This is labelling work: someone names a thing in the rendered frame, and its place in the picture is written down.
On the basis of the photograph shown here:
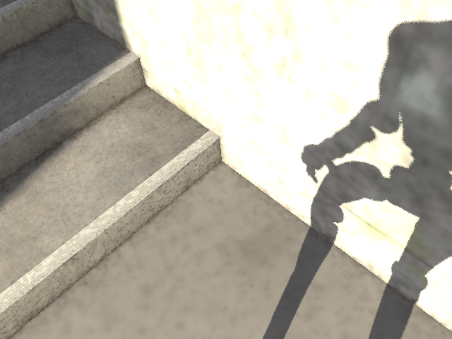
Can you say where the stairs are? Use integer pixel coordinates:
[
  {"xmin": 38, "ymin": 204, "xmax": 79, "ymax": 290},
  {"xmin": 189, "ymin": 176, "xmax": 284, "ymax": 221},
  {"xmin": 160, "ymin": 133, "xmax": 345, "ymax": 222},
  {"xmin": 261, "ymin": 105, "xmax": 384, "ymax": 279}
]
[{"xmin": 0, "ymin": 0, "xmax": 222, "ymax": 339}]

